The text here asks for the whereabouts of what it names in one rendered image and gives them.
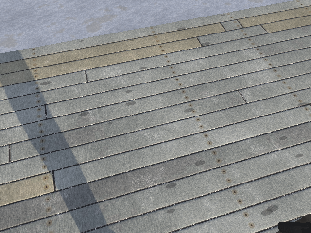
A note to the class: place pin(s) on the right robot hand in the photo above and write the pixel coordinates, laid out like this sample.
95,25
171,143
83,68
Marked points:
294,227

